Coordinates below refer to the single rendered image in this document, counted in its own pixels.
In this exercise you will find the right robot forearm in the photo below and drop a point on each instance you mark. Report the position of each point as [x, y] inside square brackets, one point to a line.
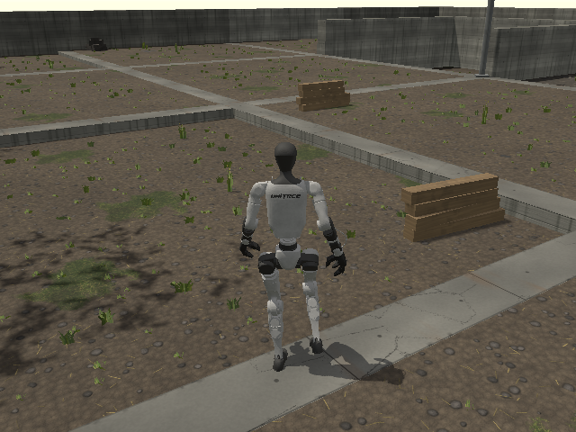
[332, 239]

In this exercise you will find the left robot forearm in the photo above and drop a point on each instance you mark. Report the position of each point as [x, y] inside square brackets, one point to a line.
[247, 234]

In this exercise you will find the right robot hand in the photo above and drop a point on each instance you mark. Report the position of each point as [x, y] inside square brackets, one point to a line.
[341, 261]

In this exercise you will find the robot left upper arm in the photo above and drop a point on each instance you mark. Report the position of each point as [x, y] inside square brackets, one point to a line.
[258, 190]

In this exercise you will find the robot right foot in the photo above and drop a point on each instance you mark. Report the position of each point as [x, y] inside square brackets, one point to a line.
[316, 346]

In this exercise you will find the robot left shin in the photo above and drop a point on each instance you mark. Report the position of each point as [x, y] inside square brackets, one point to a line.
[276, 327]

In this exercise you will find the left robot hand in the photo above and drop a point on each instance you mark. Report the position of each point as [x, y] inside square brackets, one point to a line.
[243, 248]

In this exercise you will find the robot right upper arm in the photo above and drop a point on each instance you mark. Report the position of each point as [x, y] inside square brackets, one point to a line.
[314, 189]

